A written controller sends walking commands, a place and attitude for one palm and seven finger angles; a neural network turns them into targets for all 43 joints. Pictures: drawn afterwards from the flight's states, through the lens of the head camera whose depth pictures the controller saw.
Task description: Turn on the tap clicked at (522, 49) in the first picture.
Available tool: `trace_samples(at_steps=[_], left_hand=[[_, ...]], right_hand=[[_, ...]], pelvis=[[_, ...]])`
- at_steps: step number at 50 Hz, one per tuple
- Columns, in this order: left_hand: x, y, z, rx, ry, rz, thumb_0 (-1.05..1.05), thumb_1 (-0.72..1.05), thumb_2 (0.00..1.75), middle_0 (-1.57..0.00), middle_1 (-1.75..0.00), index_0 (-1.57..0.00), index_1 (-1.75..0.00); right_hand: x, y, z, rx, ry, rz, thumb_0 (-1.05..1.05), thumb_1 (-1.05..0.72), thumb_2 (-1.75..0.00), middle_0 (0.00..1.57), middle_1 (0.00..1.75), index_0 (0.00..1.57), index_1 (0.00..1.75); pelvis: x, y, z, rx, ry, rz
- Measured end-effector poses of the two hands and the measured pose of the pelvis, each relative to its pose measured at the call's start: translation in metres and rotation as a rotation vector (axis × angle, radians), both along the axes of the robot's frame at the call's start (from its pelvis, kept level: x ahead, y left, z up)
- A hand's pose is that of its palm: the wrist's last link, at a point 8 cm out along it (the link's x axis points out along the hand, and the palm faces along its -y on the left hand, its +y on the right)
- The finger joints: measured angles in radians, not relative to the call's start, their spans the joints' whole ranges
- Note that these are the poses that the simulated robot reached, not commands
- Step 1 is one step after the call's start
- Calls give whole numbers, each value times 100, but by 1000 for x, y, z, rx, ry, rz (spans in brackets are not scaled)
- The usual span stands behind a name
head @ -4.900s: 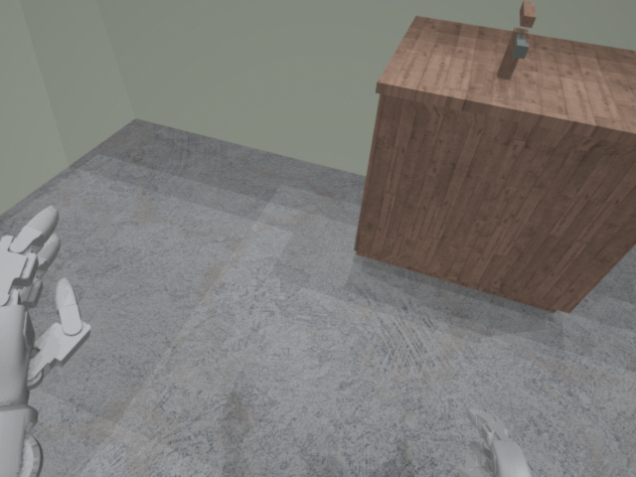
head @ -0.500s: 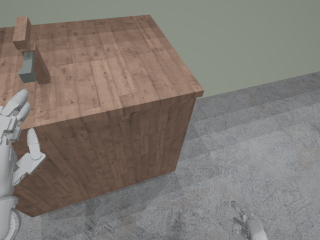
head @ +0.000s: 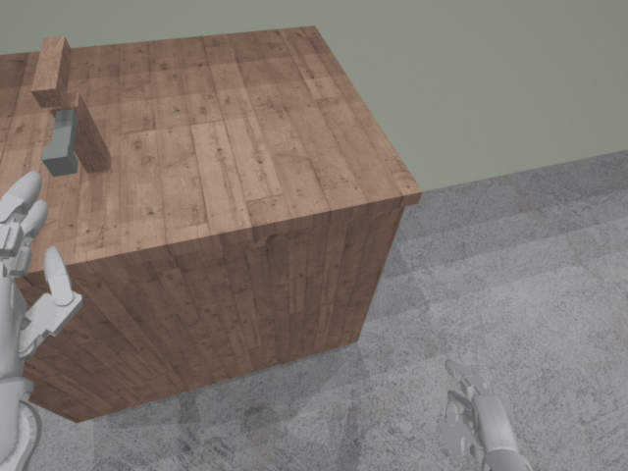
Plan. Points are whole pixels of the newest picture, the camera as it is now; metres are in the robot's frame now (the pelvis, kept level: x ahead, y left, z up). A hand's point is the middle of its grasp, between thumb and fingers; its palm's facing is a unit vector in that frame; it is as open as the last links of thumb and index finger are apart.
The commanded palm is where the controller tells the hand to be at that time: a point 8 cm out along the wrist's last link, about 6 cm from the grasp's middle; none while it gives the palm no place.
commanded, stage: come to a stop and stand still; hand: left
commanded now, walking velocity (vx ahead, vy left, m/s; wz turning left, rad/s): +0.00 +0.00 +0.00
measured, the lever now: (60, 160) +0.43 +0.37 +0.13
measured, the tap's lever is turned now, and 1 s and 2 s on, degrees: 0 0 0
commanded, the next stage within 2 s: look again from close up in 0.74 s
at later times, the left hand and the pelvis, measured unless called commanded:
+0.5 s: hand (99, 302) +0.23 +0.22 +0.16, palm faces +0.41 -0.83 -0.37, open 7.4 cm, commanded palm +0.17 +0.26 +0.17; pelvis +0.01 -0.03 +0.00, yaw +1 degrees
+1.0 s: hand (77, 323) +0.21 +0.23 +0.16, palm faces +0.41 -0.84 -0.36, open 7.4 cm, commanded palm +0.15 +0.27 +0.17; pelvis +0.00 -0.02 +0.01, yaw +2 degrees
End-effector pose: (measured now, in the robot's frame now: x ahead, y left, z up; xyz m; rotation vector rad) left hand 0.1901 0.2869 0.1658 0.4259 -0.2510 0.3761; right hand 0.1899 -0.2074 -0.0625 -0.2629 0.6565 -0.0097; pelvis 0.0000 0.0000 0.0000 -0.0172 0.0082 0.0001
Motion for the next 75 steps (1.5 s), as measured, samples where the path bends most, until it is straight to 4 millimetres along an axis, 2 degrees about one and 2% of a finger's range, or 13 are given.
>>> trace_samples(at_steps=[8,14,23,40,58,67,75], left_hand=[[4,-11,8,35,18,-14,1,89,90,-21,-30,-21,-30],[2,-16,6,17,41,17,1,89,90,-21,-30,-21,-30],[-2,-25,6,-1,43,23,1,89,90,-21,-30,-21,-30],[-19,-21,0,-31,64,45,1,89,90,-21,-30,-21,-30],[-25,-9,0,-29,60,50,1,89,90,-21,-30,-21,-30],[-21,-7,2,-21,44,43,1,89,90,-21,-30,-21,-30],[-8,-3,2,-3,11,52,1,89,90,-21,-30,-21,-30]], right_hand=[[12,-21,1,-20,9,-32,2,-91,-90,21,30,20,30],[10,-32,-4,-25,36,-46,2,-91,-90,21,30,20,30],[2,-37,-7,-15,51,-57,2,-91,-90,21,30,20,30],[-14,-39,-4,-23,61,-63,2,-91,-90,21,30,20,30],[-17,-22,-4,-17,67,-51,2,-91,-90,21,30,20,30],[-11,-18,-6,-19,56,-48,2,-91,-90,21,30,20,30],[3,-23,-14,-26,48,-65,2,-91,-90,21,30,20,30]], pelvis=[[12,-10,1,-4,13,7],[16,-17,2,-3,11,13],[14,-24,3,-2,2,20],[2,-24,6,-5,-8,28],[-2,-14,5,-3,-10,32],[3,-10,2,-5,-7,34],[21,-7,-7,-5,-4,42]])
